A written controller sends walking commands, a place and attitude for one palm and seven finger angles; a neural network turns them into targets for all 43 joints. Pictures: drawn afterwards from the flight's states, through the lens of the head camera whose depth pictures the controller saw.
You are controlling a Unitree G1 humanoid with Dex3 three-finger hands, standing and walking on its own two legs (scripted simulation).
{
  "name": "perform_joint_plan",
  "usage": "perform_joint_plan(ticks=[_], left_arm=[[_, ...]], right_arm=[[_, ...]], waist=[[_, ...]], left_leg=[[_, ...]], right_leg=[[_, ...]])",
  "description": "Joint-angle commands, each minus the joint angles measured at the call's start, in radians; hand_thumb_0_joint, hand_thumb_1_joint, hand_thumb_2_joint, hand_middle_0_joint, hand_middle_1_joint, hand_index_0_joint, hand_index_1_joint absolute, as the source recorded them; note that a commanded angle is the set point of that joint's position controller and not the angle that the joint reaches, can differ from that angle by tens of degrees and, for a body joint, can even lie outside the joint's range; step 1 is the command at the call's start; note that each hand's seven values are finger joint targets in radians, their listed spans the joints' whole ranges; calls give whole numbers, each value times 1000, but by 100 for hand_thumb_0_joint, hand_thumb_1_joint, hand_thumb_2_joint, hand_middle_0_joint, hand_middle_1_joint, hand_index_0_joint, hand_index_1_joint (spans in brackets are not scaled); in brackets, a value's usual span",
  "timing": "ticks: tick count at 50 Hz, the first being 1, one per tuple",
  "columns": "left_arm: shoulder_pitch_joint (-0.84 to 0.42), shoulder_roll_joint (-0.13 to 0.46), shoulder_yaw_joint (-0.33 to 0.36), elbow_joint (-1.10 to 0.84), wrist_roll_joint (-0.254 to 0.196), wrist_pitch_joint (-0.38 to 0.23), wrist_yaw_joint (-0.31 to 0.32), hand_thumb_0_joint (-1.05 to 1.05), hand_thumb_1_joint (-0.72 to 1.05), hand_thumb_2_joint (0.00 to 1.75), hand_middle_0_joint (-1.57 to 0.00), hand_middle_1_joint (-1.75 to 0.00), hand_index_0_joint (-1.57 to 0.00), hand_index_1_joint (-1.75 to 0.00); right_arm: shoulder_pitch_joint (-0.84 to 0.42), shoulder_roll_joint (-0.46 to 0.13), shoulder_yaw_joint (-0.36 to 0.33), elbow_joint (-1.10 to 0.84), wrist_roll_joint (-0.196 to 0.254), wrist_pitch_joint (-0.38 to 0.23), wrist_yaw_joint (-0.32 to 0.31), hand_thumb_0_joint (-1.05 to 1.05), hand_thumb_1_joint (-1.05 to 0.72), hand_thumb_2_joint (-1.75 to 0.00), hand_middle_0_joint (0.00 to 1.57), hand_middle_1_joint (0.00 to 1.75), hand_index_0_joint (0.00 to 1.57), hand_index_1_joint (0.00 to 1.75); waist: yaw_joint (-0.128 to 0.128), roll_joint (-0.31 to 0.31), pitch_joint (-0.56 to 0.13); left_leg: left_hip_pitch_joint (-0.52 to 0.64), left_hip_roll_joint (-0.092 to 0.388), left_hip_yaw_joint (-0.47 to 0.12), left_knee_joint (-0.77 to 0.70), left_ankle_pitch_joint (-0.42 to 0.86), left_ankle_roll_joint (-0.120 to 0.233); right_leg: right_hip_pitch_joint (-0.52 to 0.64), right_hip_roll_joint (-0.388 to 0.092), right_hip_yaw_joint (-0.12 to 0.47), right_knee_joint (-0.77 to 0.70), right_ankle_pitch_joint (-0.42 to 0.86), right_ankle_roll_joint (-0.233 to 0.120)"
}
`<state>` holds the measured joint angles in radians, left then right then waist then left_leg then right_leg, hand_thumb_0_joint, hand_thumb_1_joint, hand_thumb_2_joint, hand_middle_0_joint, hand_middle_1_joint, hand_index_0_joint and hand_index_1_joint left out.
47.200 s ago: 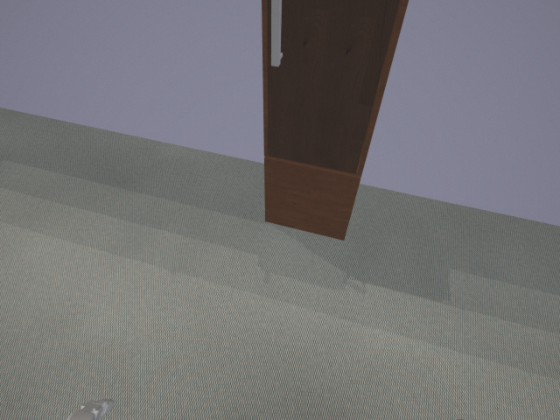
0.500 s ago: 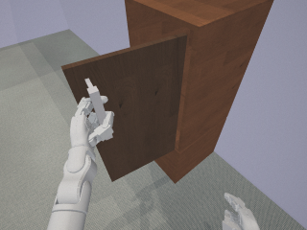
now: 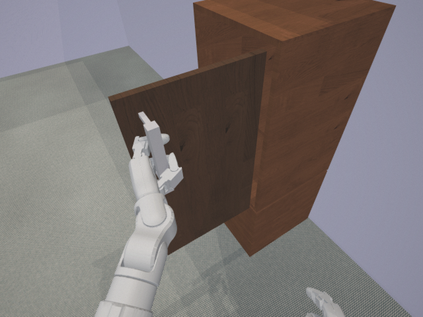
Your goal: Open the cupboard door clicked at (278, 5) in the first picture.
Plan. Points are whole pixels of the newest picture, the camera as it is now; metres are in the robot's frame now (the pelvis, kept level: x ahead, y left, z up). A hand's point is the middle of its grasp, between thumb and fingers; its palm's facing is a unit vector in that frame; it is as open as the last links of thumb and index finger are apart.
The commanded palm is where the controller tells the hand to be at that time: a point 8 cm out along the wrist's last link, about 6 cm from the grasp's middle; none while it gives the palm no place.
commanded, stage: pull the door open along its arc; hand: left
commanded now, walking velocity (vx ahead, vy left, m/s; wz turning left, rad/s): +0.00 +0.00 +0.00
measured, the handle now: (156, 155) +0.39 +0.14 +0.12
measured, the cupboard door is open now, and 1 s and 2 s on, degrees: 90 98 100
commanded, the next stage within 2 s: open thumb and fingers to let go in 0.30 s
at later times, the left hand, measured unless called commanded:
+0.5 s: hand (191, 181) +0.32 +0.06 +0.13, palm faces +0.32 -0.95 -0.02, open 6.2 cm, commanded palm +0.27 +0.10 +0.12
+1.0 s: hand (189, 181) +0.32 +0.06 +0.13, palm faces +0.31 -0.95 -0.04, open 13.5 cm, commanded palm +0.27 +0.09 +0.12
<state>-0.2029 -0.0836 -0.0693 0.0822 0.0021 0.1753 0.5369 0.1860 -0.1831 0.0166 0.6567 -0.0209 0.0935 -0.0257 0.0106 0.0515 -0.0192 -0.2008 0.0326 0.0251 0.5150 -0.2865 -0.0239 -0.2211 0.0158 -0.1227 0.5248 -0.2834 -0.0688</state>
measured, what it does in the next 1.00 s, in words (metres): stands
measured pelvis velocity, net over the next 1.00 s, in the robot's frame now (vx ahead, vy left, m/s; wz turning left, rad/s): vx -0.01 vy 0.03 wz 0.00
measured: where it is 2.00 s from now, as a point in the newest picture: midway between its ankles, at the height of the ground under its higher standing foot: outside the picture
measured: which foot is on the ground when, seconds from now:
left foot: down 0.00-1.00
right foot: down 0.00-1.00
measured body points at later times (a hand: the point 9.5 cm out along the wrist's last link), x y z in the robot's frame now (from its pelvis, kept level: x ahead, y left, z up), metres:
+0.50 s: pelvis +0.00 +0.01 +0.00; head -0.01 +0.00 +0.45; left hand +0.30 +0.11 +0.13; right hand +0.20 -0.19 -0.09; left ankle -0.01 +0.14 -0.73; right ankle +0.00 -0.07 -0.73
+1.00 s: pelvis -0.01 +0.03 +0.00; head -0.02 +0.01 +0.45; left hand +0.30 +0.11 +0.13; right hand +0.17 -0.17 -0.11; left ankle -0.01 +0.14 -0.73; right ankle +0.00 -0.07 -0.73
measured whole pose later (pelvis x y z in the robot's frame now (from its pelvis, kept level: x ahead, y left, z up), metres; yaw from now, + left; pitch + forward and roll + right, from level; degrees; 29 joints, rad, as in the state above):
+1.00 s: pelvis -0.01 +0.03 +0.00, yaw +0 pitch -2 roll +0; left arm -0.20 -0.14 -0.27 0.06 0.04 0.22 0.65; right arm 0.13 -0.16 0.01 0.68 -0.02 0.09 0.03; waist 0.02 0.04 0.00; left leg -0.22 0.01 0.04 0.57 -0.31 0.01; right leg -0.23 -0.01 -0.11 0.55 -0.28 -0.04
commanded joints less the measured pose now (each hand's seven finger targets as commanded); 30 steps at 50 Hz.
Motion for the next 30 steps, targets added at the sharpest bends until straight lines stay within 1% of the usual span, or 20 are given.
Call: perform_joint_plan(ticks=[1,4,5,7,9,10,11,12,13,17,18,20,21,24,25,26,27,28,29,30], left_arm=[[-174,-38,-63,-275,1,-97,-29,0,90,90,-40,-135,-40,-135],[-105,-63,-91,-351,2,-110,-20,0,90,90,-40,-135,-40,-135],[-66,-68,-104,-359,13,-110,-13,0,90,90,-40,-135,-40,-135],[-4,-100,-140,-413,29,-108,7,0,90,90,-40,-135,-40,-135],[39,-121,-170,-448,46,-99,27,0,90,90,-40,-135,-40,-135],[68,-120,-181,-444,64,-92,38,0,90,90,-40,-135,-40,-135],[85,-134,-194,-454,68,-82,48,0,90,90,-40,-135,-40,-135],[64,-148,-208,-468,67,-74,56,0,90,90,-40,-135,-40,-135],[49,-159,-218,-467,63,-63,65,0,90,90,-40,-135,-40,-135],[-122,-91,-142,-383,70,-38,94,0,90,90,-40,-135,-40,-135],[-166,-82,-130,-359,70,-36,98,0,90,90,-40,-135,-40,-135],[-198,-80,-127,-331,72,-31,101,0,90,90,-40,-135,-40,-135],[-181,-106,-140,-314,68,-25,99,0,83,87,-40,-134,-40,-134],[-179,-133,-156,-315,62,-20,92,0,62,78,-38,-132,-38,-132],[-151,-140,-159,-302,62,-19,91,0,55,75,-38,-131,-38,-131],[-162,-154,-170,-306,59,-18,89,0,48,72,-37,-130,-37,-130],[-182,-166,-181,-306,59,-17,87,0,41,69,-36,-130,-36,-130],[-191,-167,-183,-307,59,-17,88,0,34,66,-36,-129,-36,-129],[-206,-169,-189,-317,62,-19,88,0,27,63,-35,-128,-35,-128],[-199,-189,-210,-303,67,-18,87,0,20,60,-35,-127,-35,-127]], right_arm=[[-161,-78,-27,-186,-1,-68,-3,0,-90,-90,20,30,20,30],[-168,-75,-33,-197,-1,-81,9,0,-90,-90,20,30,20,30],[-176,-74,-36,-198,1,-83,16,0,-90,-90,20,30,20,30],[-176,-68,-41,-207,-3,-87,30,0,-90,-90,20,30,20,30],[-182,-67,-44,-211,-5,-90,45,0,-90,-90,20,30,20,30],[-183,-67,-48,-205,-6,-89,51,0,-90,-90,20,30,20,30],[-195,-66,-48,-211,-6,-87,56,0,-90,-90,20,30,20,30],[-206,-63,-44,-210,-6,-86,61,0,-90,-90,20,30,20,30],[-216,-61,-43,-207,-6,-88,64,0,-90,-90,20,30,20,30],[-222,-65,-33,-177,-7,-74,50,0,-90,-90,20,30,20,30],[-218,-63,-30,-168,-9,-72,44,0,-90,-90,20,30,20,30],[-212,-60,-29,-158,-7,-65,38,0,-90,-90,20,30,20,30],[-219,-58,-28,-161,-8,-64,37,0,-90,-90,20,30,20,30],[-211,-56,-26,-167,-8,-56,37,0,-90,-90,20,30,20,30],[-207,-54,-27,-167,-8,-51,39,0,-90,-90,20,30,20,30],[-209,-55,-24,-169,-5,-46,41,0,-90,-90,20,30,20,30],[-208,-54,-25,-169,-6,-45,42,0,-90,-90,20,30,20,30],[-210,-55,-25,-170,-5,-44,43,0,-90,-90,20,30,20,30],[-207,-57,-26,-169,-5,-43,45,0,-90,-90,20,30,20,30],[-210,-56,-27,-167,-4,-43,46,0,-90,-90,20,30,20,30]], waist=[[23,-150,-230],[31,-156,-224],[37,-141,-204],[41,-129,-206],[39,-129,-179],[41,-166,-171],[43,-151,-154],[37,-131,-148],[34,-136,-137],[25,-117,-121],[20,-130,-126],[23,-125,-138],[23,-118,-144],[25,-129,-194],[33,-135,-203],[28,-122,-202],[22,-131,-207],[20,-129,-197],[16,-129,-210],[16,-117,-188]], left_leg=[[34,-36,-11,-31,246,42],[41,-38,-8,-30,241,42],[46,-35,-7,-28,243,42],[52,-34,-6,-27,257,41],[49,-35,-3,-15,246,40],[50,-32,-8,-11,245,41],[46,-33,-6,-10,230,41],[52,-37,-4,-5,219,42],[53,-38,-4,5,207,42],[51,-47,-7,-3,183,44],[53,-50,-8,-5,182,45],[58,-50,-12,-9,198,43],[65,-49,-11,-8,211,44],[77,-45,-13,-16,254,40],[74,-43,-17,-21,267,38],[74,-39,-18,-21,273,36],[78,-37,-19,-20,274,36],[77,-34,-19,-17,278,35],[81,-32,-23,-16,282,34],[80,-27,-27,-13,284,33]], right_leg=[[160,-64,115,-111,378,60],[163,-66,120,-126,351,60],[149,-63,117,-132,326,55],[147,-61,111,-124,320,48],[125,-62,116,-138,280,46],[118,-61,115,-148,250,44],[104,-62,119,-157,215,42],[90,-63,125,-168,190,41],[78,-63,128,-180,162,41],[61,-65,138,-198,113,41],[61,-65,134,-198,112,42],[71,-62,128,-187,139,39],[71,-60,119,-176,170,39],[101,-52,95,-134,259,37],[113,-50,86,-124,281,35],[106,-47,81,-112,289,32],[101,-46,76,-106,291,33],[92,-43,73,-104,292,32],[93,-42,73,-97,294,30],[75,-39,69,-96,286,28]])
